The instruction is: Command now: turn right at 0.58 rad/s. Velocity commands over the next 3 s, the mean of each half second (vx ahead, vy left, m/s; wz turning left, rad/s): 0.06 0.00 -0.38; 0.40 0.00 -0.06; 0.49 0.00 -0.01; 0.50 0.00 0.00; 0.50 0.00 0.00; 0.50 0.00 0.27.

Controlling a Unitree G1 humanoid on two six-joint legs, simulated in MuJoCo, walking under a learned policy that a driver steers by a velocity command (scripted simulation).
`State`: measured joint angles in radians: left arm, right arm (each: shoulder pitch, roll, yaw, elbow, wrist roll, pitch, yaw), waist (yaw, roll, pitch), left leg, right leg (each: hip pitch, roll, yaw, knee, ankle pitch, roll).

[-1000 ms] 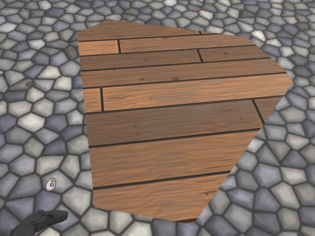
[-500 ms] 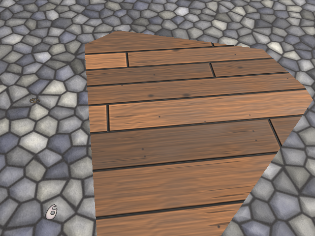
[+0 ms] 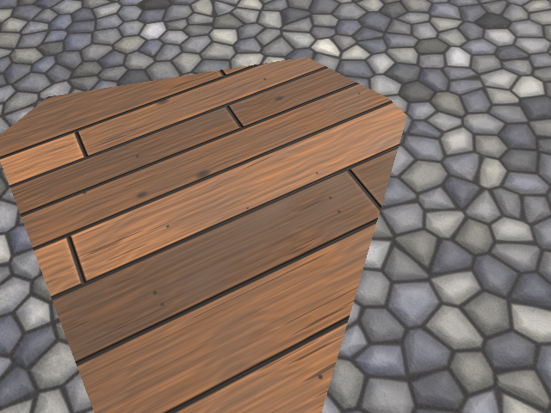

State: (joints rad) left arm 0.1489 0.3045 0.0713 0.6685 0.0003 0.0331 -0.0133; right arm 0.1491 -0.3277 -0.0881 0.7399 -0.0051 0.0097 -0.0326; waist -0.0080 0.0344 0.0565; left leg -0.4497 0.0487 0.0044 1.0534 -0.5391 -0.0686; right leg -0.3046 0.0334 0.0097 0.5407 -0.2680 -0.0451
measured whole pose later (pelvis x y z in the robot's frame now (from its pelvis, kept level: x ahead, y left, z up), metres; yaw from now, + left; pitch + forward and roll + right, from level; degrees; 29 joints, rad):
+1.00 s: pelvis +0.18 -0.06 +0.01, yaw -11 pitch +2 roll +0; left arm 0.43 0.25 0.03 0.81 -0.01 -0.07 -0.01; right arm 0.15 -0.30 -0.05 0.69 0.01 -0.08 0.03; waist 0.07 0.05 0.01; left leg -0.68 0.10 -0.02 0.77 -0.02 -0.01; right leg 0.00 0.05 -0.02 0.22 -0.25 -0.05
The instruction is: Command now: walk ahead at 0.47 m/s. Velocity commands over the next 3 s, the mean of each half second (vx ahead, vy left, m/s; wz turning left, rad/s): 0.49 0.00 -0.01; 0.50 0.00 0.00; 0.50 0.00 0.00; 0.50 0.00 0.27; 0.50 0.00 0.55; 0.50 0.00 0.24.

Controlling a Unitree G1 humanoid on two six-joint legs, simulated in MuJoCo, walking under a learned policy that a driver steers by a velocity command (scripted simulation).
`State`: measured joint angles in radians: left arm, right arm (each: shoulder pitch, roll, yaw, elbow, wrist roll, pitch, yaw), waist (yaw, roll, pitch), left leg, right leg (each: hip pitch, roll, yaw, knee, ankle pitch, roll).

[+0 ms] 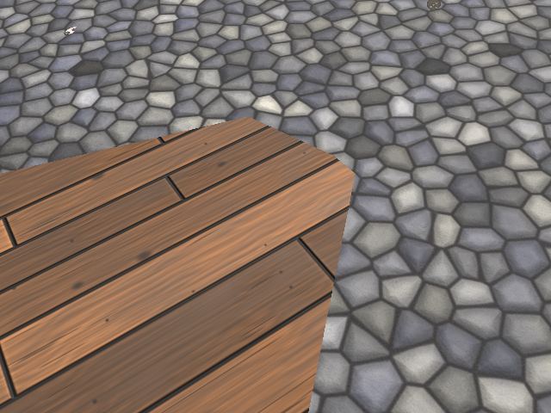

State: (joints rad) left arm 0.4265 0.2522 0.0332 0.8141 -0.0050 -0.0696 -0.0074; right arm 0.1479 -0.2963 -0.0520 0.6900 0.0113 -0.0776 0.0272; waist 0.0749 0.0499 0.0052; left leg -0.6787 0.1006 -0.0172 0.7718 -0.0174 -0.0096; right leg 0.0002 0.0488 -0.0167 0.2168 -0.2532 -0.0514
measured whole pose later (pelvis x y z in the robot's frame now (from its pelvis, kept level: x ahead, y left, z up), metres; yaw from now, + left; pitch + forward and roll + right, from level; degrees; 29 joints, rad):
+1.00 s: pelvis +0.57 -0.02 +0.00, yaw +0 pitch +1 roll -1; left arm 0.33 0.27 0.05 0.82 0.00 -0.09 -0.02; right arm 0.16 -0.31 -0.04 0.77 0.00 -0.06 0.00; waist 0.05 0.05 0.02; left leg -0.65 0.12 -0.04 0.91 -0.14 -0.01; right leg -0.12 0.06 -0.05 0.26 -0.16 -0.06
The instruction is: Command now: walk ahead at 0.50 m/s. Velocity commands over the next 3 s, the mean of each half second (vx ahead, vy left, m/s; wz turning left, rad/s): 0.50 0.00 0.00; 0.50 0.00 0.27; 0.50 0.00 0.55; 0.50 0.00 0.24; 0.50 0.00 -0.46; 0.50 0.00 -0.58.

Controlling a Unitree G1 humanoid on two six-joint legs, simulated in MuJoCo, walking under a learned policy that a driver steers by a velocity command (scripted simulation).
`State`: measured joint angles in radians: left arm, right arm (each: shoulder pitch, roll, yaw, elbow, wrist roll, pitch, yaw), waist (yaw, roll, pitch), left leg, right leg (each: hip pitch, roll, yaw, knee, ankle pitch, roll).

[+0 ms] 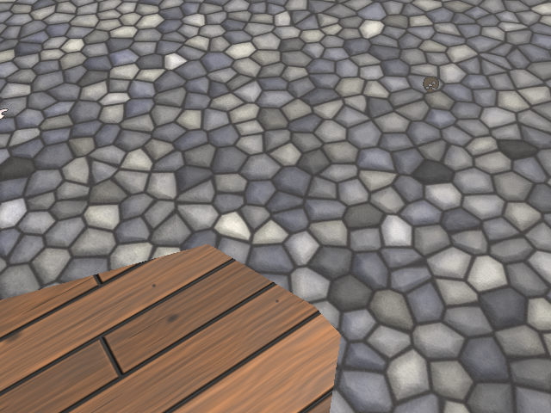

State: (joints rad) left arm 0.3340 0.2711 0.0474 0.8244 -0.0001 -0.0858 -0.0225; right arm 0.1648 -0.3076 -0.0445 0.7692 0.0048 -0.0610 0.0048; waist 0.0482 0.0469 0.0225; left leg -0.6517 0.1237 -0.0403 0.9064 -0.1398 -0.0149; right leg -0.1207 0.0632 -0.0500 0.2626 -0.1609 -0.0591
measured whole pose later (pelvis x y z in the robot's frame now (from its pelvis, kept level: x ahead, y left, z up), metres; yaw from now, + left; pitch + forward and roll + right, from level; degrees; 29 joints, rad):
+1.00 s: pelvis +0.55 +0.01 +0.00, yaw +10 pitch +0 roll -2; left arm 0.23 0.25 0.06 0.85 0.01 -0.10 -0.01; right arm 0.26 -0.32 -0.08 0.84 0.03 -0.03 -0.01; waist 0.02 0.05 0.04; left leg -0.56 0.09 -0.06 1.11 -0.28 0.02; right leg -0.18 0.02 -0.14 0.35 -0.15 -0.04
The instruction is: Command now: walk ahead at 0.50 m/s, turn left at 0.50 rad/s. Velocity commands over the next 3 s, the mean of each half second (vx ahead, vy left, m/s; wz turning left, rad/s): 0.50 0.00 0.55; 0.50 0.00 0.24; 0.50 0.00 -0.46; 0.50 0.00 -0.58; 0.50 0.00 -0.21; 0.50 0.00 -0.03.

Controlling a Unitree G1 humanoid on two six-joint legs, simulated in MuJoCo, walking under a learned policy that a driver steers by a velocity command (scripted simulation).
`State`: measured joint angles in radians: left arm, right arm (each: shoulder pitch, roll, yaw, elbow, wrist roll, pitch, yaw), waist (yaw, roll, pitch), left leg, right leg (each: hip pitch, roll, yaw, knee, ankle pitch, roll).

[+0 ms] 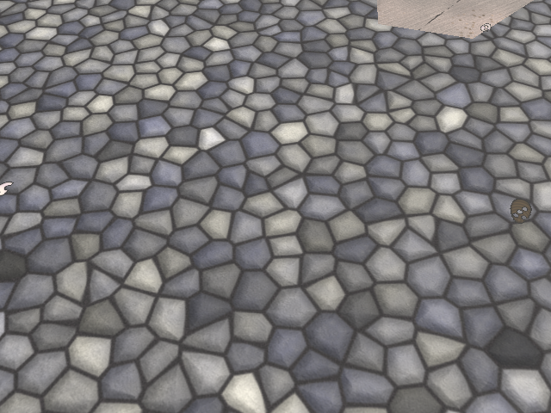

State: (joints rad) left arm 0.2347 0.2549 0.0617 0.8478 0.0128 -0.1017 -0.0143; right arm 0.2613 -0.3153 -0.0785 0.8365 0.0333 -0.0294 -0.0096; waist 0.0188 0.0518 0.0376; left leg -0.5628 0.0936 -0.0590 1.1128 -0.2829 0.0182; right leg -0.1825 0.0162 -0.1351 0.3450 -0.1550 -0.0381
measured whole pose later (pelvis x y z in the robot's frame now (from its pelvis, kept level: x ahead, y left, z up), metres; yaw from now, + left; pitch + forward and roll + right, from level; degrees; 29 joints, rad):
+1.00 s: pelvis +0.55 +0.13 +0.00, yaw +22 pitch +1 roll -1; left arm 0.26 0.28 0.06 0.80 -0.01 -0.09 -0.04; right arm 0.25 -0.28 -0.05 0.73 -0.01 -0.08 0.00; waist 0.02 0.02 0.03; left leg -0.45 0.01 -0.06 1.10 -0.35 0.02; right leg -0.27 0.09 0.04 0.40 -0.13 -0.07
